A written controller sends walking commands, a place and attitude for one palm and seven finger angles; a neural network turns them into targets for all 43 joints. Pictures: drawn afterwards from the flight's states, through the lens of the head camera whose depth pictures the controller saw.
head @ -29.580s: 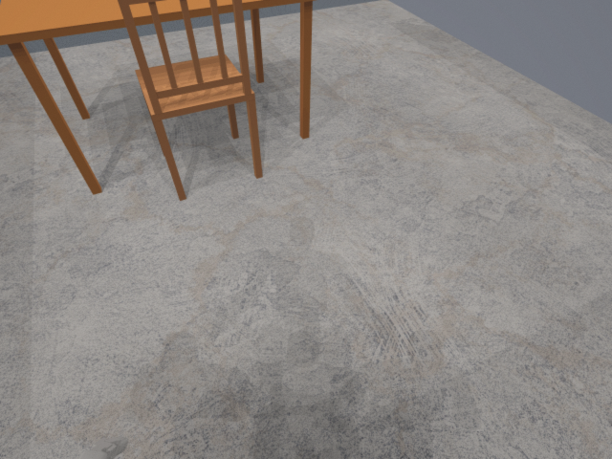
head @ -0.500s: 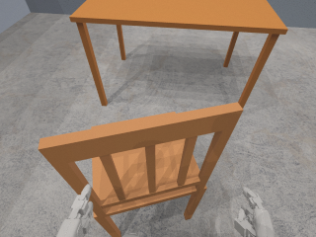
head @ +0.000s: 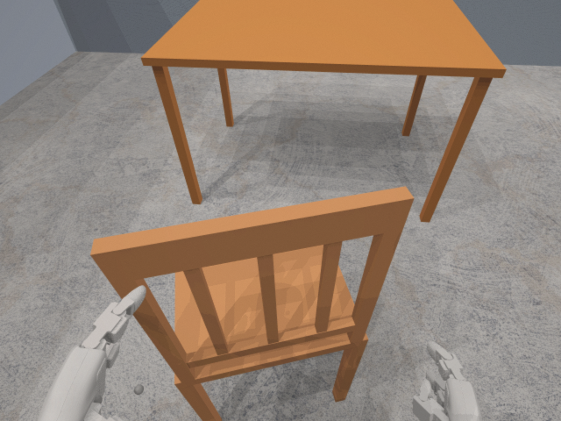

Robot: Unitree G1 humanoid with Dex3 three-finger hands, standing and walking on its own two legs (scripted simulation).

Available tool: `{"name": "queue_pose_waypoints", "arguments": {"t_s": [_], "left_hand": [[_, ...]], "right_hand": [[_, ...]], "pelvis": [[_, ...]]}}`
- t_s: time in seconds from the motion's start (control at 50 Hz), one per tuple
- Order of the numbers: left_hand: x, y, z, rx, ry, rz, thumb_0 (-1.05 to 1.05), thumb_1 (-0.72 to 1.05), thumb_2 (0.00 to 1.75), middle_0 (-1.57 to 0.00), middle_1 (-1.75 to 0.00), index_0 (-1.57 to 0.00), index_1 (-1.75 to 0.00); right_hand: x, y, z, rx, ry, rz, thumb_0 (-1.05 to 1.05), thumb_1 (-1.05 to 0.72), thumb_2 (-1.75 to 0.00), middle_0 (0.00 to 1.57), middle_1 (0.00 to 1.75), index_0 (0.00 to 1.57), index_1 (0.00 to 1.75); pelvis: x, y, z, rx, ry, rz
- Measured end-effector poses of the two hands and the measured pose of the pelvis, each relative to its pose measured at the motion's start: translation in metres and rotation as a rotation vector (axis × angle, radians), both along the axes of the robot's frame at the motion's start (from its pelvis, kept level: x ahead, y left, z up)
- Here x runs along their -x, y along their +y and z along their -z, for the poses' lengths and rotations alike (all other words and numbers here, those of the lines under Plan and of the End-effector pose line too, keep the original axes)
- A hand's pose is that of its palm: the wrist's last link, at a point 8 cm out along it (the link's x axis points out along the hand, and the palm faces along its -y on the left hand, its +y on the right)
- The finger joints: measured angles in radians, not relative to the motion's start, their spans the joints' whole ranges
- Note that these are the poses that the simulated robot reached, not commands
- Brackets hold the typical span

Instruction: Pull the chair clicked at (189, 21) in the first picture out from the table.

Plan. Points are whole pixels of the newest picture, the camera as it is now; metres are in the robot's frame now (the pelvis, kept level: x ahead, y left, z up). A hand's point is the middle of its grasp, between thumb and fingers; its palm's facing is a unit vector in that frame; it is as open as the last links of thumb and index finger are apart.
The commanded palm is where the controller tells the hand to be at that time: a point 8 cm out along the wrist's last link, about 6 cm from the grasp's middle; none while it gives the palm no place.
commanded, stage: draw the hand back to the body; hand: left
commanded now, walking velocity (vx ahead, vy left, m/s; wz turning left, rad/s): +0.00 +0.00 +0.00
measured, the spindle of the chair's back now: (269, 302) +0.32 +0.06 -0.03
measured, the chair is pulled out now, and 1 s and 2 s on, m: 0.67 0.67 0.67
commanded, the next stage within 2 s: step back with the hand held close in 0.96 s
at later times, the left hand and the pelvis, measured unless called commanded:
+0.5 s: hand (51, 263) +0.22 +0.26 +0.20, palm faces +0.46 -0.77 -0.44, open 10.3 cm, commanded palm +0.17 +0.30 +0.21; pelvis +0.04 +0.00 +0.04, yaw +0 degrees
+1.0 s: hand (51, 238) +0.25 +0.27 +0.20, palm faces +0.44 -0.78 -0.46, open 7.4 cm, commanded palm +0.20 +0.31 +0.22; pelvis +0.06 +0.01 +0.05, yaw -1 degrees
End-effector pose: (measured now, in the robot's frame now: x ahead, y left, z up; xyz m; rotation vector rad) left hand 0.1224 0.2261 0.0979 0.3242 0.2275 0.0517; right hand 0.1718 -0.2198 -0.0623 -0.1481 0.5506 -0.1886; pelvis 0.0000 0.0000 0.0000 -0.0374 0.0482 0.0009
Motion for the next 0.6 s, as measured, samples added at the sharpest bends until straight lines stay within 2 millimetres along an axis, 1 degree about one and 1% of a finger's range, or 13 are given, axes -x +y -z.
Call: {"name": "queue_pose_waypoints", "arguments": {"t_s": [0.14,0.26,0.3,0.4,0.44,0.48,0.6], "left_hand": [[-0.002,0.021,-0.025,-0.113,-0.010,-0.138,0.00,-0.19,0.37,-0.07,-0.08,-0.32,-0.21],[-0.008,0.038,-0.044,-0.158,-0.050,-0.227,0.00,0.02,0.47,-0.09,-0.12,-0.35,-0.25],[-0.013,0.045,-0.058,-0.174,-0.109,-0.266,0.00,0.09,0.51,-0.10,-0.14,-0.32,-0.25],[-0.032,0.057,-0.105,-0.229,-0.314,-0.328,0.00,0.27,0.59,-0.13,-0.17,-0.24,-0.23],[-0.040,0.059,-0.117,-0.239,-0.366,-0.335,0.01,0.34,0.63,-0.13,-0.19,-0.22,-0.23],[-0.049,0.062,-0.121,-0.239,-0.383,-0.337,0.01,0.41,0.66,-0.14,-0.20,-0.20,-0.23],[-0.070,0.070,-0.122,-0.241,-0.365,-0.331,0.01,0.63,0.77,-0.17,-0.25,-0.19,-0.26]], "right_hand": [[-0.008,0.005,-0.014,0.014,0.015,-0.030,0.02,-0.90,-0.90,0.20,0.30,0.20,0.30],[-0.020,0.011,-0.021,0.022,0.027,-0.085,0.02,-0.90,-0.90,0.20,0.30,0.20,0.30],[-0.025,0.012,-0.023,0.025,0.030,-0.102,0.02,-0.90,-0.90,0.20,0.30,0.20,0.30],[-0.041,0.014,-0.027,0.020,0.028,-0.131,0.02,-0.90,-0.90,0.20,0.30,0.20,0.30],[-0.048,0.014,-0.029,0.012,0.029,-0.129,0.02,-0.90,-0.90,0.20,0.30,0.20,0.30],[-0.053,0.013,-0.030,0.005,0.034,-0.121,0.02,-0.90,-0.90,0.20,0.30,0.20,0.30],[-0.062,0.006,-0.033,0.017,0.070,-0.109,0.02,-0.90,-0.90,0.20,0.30,0.20,0.30]], "pelvis": [[-0.006,0.001,-0.018,-0.004,-0.063,-0.001],[-0.014,0.001,-0.029,-0.011,-0.092,-0.008],[-0.017,0.001,-0.032,-0.013,-0.098,-0.011],[-0.028,0.001,-0.038,-0.020,-0.109,-0.011],[-0.032,0.001,-0.040,-0.023,-0.110,-0.007],[-0.036,0.002,-0.042,-0.025,-0.110,-0.002],[-0.045,0.001,-0.046,-0.026,-0.110,0.009]]}}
